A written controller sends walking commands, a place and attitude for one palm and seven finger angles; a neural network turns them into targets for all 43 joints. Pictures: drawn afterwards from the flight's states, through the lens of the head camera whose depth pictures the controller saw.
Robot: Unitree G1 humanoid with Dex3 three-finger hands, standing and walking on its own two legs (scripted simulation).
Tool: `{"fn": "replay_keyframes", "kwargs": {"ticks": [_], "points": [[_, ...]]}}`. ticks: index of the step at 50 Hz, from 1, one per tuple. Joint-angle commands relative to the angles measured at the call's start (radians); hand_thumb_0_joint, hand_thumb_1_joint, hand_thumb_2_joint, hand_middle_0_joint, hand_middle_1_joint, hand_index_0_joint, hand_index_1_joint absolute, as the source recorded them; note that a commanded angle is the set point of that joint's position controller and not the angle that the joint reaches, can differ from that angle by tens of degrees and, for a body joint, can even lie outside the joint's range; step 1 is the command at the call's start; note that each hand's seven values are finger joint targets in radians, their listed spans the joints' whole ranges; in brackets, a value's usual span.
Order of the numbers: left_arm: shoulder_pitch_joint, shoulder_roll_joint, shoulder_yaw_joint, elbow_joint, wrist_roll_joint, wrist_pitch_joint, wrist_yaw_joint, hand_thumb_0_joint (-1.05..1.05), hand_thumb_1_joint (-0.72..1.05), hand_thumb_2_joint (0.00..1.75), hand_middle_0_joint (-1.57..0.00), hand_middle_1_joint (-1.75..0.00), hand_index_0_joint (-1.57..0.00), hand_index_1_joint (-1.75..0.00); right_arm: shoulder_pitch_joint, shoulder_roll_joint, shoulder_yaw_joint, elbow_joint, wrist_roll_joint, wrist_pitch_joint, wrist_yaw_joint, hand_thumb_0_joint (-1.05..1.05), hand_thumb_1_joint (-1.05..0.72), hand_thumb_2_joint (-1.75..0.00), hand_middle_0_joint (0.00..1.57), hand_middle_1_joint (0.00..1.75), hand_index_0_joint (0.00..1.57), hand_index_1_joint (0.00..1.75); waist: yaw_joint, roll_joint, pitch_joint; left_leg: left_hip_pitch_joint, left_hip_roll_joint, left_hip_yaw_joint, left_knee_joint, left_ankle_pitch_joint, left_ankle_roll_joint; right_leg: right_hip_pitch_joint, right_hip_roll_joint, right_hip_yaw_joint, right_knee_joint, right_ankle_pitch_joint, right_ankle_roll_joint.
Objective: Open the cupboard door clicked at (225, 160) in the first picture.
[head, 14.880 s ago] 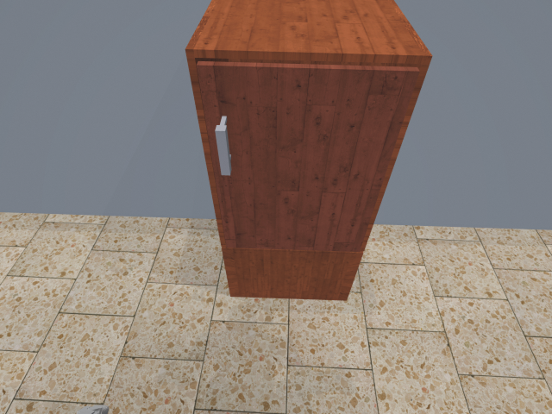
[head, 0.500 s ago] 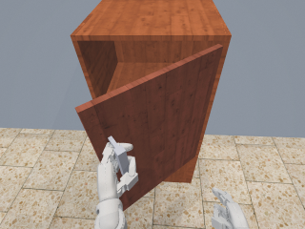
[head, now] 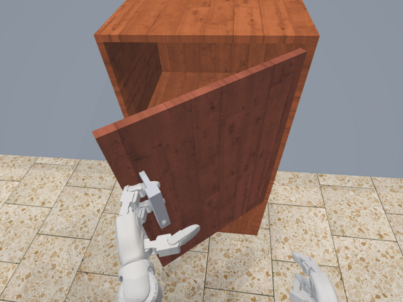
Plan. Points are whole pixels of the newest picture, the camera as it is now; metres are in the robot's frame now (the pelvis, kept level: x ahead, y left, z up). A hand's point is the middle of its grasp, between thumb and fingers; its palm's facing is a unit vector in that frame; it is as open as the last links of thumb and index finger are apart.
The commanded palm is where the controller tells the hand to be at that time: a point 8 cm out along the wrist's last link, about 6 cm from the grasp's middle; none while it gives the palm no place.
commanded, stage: open thumb and fingers to let go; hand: left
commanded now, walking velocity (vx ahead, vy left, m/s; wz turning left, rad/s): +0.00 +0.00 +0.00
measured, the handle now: (154, 200) +0.30 +0.11 +0.07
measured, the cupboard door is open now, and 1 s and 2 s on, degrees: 39 41 41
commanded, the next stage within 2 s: slide the hand sideways off the handle in 0.36 s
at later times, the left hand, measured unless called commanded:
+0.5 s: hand (166, 224) +0.25 +0.08 +0.07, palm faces +0.22 -0.98 -0.02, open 15.7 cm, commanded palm +0.20 +0.11 +0.07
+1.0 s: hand (156, 251) +0.20 +0.09 +0.07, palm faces -0.12 -0.99 +0.02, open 16.3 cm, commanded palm +0.17 +0.14 +0.07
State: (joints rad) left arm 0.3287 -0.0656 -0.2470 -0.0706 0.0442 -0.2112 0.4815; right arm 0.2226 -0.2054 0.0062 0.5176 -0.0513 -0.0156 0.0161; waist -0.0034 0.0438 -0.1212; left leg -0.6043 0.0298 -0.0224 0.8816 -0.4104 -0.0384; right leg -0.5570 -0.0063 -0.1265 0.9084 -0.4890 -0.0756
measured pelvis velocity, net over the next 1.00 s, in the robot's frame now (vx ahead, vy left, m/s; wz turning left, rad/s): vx -0.02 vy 0.04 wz -0.04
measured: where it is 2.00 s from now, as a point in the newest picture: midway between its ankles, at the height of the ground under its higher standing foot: outside the picture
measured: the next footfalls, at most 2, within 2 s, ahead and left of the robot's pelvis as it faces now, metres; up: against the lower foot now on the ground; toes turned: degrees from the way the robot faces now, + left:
none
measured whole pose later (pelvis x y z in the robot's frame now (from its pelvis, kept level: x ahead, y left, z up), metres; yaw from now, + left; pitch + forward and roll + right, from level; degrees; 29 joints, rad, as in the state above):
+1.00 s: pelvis -0.02 +0.04 -0.01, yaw -2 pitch +7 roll +0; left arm 0.43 0.05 -0.29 -0.23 0.00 -0.22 0.11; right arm 0.29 -0.21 0.04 0.39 0.00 -0.04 0.03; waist -0.02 0.04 -0.11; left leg -0.68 0.02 0.03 0.99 -0.44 0.01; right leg -0.63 -0.02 -0.07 0.99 -0.49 -0.02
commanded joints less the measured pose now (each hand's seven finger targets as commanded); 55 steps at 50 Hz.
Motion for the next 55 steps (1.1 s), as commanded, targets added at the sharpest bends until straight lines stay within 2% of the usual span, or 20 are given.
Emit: {"fn": "replay_keyframes", "kwargs": {"ticks": [1, 8, 11, 17, 20, 23, 24, 25, 27, 28, 30, 32, 33, 36, 39, 41, 45, 46, 50, 55], "points": [[-0.095, -0.091, -0.054, -0.252, 0.025, -0.073, -0.002, 0.0, -0.5, 0.3, -0.28, -1.1, -0.28, -1.1, -0.09, -0.073, -0.022, -0.182, 0.004, -0.06, -0.007, 0.0, -0.9, -0.9, 0.2, 0.3, 0.2, 0.3, -0.008, -0.141, -0.159, 0.09, -0.051, 0.006, -0.042, 0.19, 0.06, 0.104, -0.034, 0.137, -0.199, 0.425, 0.079], [-0.138, -0.13, -0.097, -0.264, 0.03, -0.054, 0.013, 0.0, -0.5, 0.3, -0.22, -0.75, -0.22, -0.75, -0.102, -0.074, -0.017, -0.192, 0.006, -0.065, -0.003, 0.0, -0.9, -0.9, 0.2, 0.3, 0.2, 0.3, -0.017, -0.11, -0.14, 0.104, -0.047, 0.005, -0.044, 0.172, 0.061, 0.045, -0.015, 0.101, -0.187, 0.323, 0.066], [-0.143, -0.129, -0.092, -0.253, 0.035, -0.042, 0.026, 0.0, -0.5, 0.3, -0.2, -0.6, -0.2, -0.6, -0.113, -0.074, -0.017, -0.192, 0.008, -0.065, -0.002, 0.0, -0.9, -0.9, 0.2, 0.3, 0.2, 0.3, -0.008, -0.102, -0.132, 0.107, -0.045, 0.002, -0.049, 0.159, 0.061, 0.036, -0.007, 0.092, -0.192, 0.267, 0.057], [-0.144, -0.163, -0.11, -0.245, 0.039, -0.008, 0.045, 0.0, -0.5, 0.3, -0.15, -0.3, -0.15, -0.3, -0.122, -0.069, -0.014, -0.194, 0.01, -0.061, 0.007, 0.0, -0.9, -0.9, 0.2, 0.3, 0.2, 0.3, 0.002, -0.084, -0.151, 0.119, -0.041, -0.003, -0.062, 0.178, 0.057, 0.039, 0.006, 0.064, -0.166, 0.27, 0.046], [-0.196, -0.185, -0.123, -0.233, 0.035, 0.008, 0.053, 0.0, -0.5, 0.3, -0.15, -0.3, -0.15, -0.3, -0.142, -0.068, -0.01, -0.193, 0.013, -0.058, 0.01, 0.0, -0.9, -0.9, 0.2, 0.3, 0.2, 0.3, -0.007, -0.078, -0.112, 0.116, -0.04, -0.005, -0.065, 0.138, 0.056, 0.008, 0.008, 0.061, -0.182, 0.201, 0.046], [-0.219, -0.189, -0.115, -0.214, 0.037, 0.023, 0.066, 0.0, -0.5, 0.3, -0.15, -0.3, -0.15, -0.3, -0.148, -0.066, -0.01, -0.186, 0.01, -0.056, 0.012, 0.0, -0.9, -0.9, 0.2, 0.3, 0.2, 0.3, 0.0, -0.082, -0.123, 0.119, -0.04, -0.006, -0.069, 0.135, 0.055, 0.01, 0.009, 0.059, -0.182, 0.187, 0.044], [-0.241, -0.044, -0.306, -0.24, 0.133, -0.03, -0.137, 0.0, -0.5, 0.3, -0.15, -0.3, -0.15, -0.3, -0.069, -0.114, -0.012, -0.163, 0.021, -0.057, 0.022, 0.0, -0.9, -0.9, 0.2, 0.3, 0.2, 0.3, -0.102, -0.135, -0.031, 0.115, -0.042, -0.004, -0.055, 0.139, 0.075, -0.053, -0.003, 0.114, -0.182, 0.252, 0.053], [-0.266, 0.011, -0.231, -0.278, 0.085, -0.075, -0.25, 0.0, -0.5, 0.3, -0.15, -0.3, -0.15, -0.3, -0.065, -0.099, -0.02, -0.189, 0.026, -0.061, 0.018, 0.0, -0.9, -0.9, 0.2, 0.3, 0.2, 0.3, -0.063, -0.109, -0.088, 0.094, -0.045, -0.003, -0.051, 0.138, 0.078, -0.008, -0.008, 0.114, -0.165, 0.28, 0.048], [-0.264, 0.061, -0.218, -0.349, 0.039, -0.132, -0.404, 0.0, -0.5, 0.3, -0.15, -0.3, -0.15, -0.3, -0.06, -0.1, -0.023, -0.213, 0.035, -0.074, 0.011, 0.0, -0.9, -0.9, 0.2, 0.3, 0.2, 0.3, -0.055, -0.035, -0.169, 0.123, -0.045, 0.004, -0.033, 0.164, 0.079, 0.012, -0.014, 0.12, -0.13, 0.321, 0.043], [-0.252, 0.059, -0.206, -0.341, 0.009, -0.146, -0.449, 0.0, -0.5, 0.3, -0.15, -0.3, -0.15, -0.3, -0.048, -0.096, -0.022, -0.221, 0.041, -0.083, 0.008, 0.0, -0.9, -0.9, 0.2, 0.3, 0.2, 0.3, -0.06, -0.041, -0.173, 0.12, -0.045, 0.0, -0.027, 0.152, 0.08, 0.002, -0.012, 0.117, -0.125, 0.303, 0.044], [-0.202, 0.021, -0.194, -0.348, -0.056, -0.148, -0.483, 0.0, -0.5, 0.3, -0.15, -0.3, -0.15, -0.3, -0.048, -0.092, -0.016, -0.251, 0.052, -0.1, 0.001, 0.0, -0.9, -0.9, 0.2, 0.3, 0.2, 0.3, -0.055, -0.073, -0.143, 0.097, -0.044, -0.007, -0.037, 0.095, 0.077, -0.016, -0.005, 0.103, -0.136, 0.215, 0.048], [-0.179, 0.022, -0.149, -0.333, -0.093, -0.134, -0.458, 0.0, -0.5, 0.3, -0.15, -0.3, -0.15, -0.3, -0.057, -0.096, -0.014, -0.26, 0.058, -0.111, -0.006, 0.0, -0.9, -0.9, 0.2, 0.3, 0.2, 0.3, -0.048, -0.121, -0.107, 0.068, -0.042, -0.014, -0.045, 0.034, 0.072, -0.04, -0.001, 0.102, -0.157, 0.111, 0.053], [-0.183, 0.039, -0.122, -0.343, -0.091, -0.129, -0.437, 0.0, -0.5, 0.3, -0.15, -0.3, -0.15, -0.3, -0.058, -0.1, -0.015, -0.262, 0.058, -0.113, -0.01, 0.0, -0.9, -0.9, 0.2, 0.3, 0.2, 0.3, -0.043, -0.127, -0.116, 0.066, -0.042, -0.016, -0.048, 0.019, 0.07, -0.046, 0.0, 0.099, -0.156, 0.081, 0.053], [-0.119, 0.063, -0.088, -0.351, -0.059, -0.113, -0.377, 0.0, -0.5, 0.3, -0.15, -0.3, -0.15, -0.3, -0.052, -0.102, -0.016, -0.27, 0.053, -0.114, -0.008, 0.0, -0.9, -0.9, 0.2, 0.3, 0.2, 0.3, -0.021, -0.114, -0.126, 0.067, -0.039, -0.017, -0.056, 0.029, 0.068, -0.044, 0.006, 0.084, -0.133, 0.091, 0.048], [-0.074, 0.078, -0.078, -0.36, -0.03, -0.105, -0.349, 0.0, -0.5, 0.3, -0.15, -0.3, -0.15, -0.3, -0.045, -0.099, -0.015, -0.28, 0.051, -0.107, -0.002, 0.0, -0.9, -0.9, 0.2, 0.3, 0.2, 0.3, -0.016, -0.103, -0.126, 0.057, -0.038, -0.009, -0.051, 0.041, 0.067, -0.046, 0.006, 0.082, -0.119, 0.113, 0.046], [-0.056, 0.095, -0.064, -0.353, -0.018, -0.099, -0.346, 0.0, -0.5, 0.3, -0.15, -0.3, -0.15, -0.3, -0.041, -0.101, -0.014, -0.283, 0.05, -0.099, -0.002, 0.0, -0.9, -0.9, 0.2, 0.3, 0.2, 0.3, -0.009, -0.107, -0.119, 0.045, -0.038, -0.012, -0.056, 0.038, 0.066, -0.041, 0.008, 0.082, -0.115, 0.108, 0.043], [0.027, 0.103, -0.045, -0.372, -0.035, -0.089, -0.36, 0.0, -0.5, 0.3, -0.15, -0.3, -0.15, -0.3, -0.039, -0.097, -0.012, -0.302, 0.052, -0.091, 0.0, 0.0, -0.9, -0.9, 0.2, 0.3, 0.2, 0.3, 0.001, -0.091, -0.108, 0.037, -0.038, 0.001, -0.058, 0.035, 0.064, -0.032, 0.01, 0.085, -0.119, 0.114, 0.044], [0.06, 0.117, -0.029, -0.376, -0.037, -0.086, -0.363, 0.0, -0.5, 0.3, -0.15, -0.3, -0.15, -0.3, -0.04, -0.1, -0.012, -0.306, 0.054, -0.087, 0.001, 0.0, -0.9, -0.9, 0.2, 0.3, 0.2, 0.3, 0.012, -0.087, -0.115, 0.033, -0.038, -0.001, -0.061, 0.05, 0.063, -0.017, 0.012, 0.082, -0.11, 0.128, 0.04], [0.083, 0.125, -0.026, -0.429, -0.053, -0.085, -0.384, 0.0, -0.5, 0.3, -0.15, -0.3, -0.15, -0.3, -0.031, -0.102, -0.011, -0.32, 0.054, -0.083, -0.001, 0.0, -0.9, -0.9, 0.2, 0.3, 0.2, 0.3, -0.01, -0.091, -0.084, 0.026, -0.037, 0.003, -0.046, 0.043, 0.065, -0.042, 0.013, 0.084, -0.113, 0.133, 0.048], [0.156, 0.15, -0.004, -0.484, -0.075, -0.111, -0.419, 0.0, -0.5, 0.3, -0.15, -0.3, -0.15, -0.3, -0.015, -0.108, -0.015, -0.331, 0.052, -0.09, -0.003, 0.0, -0.9, -0.9, 0.2, 0.3, 0.2, 0.3, -0.015, -0.079, -0.086, 0.011, -0.036, -0.002, -0.024, 0.056, 0.064, -0.06, 0.017, 0.08, -0.086, 0.154, 0.049]]}}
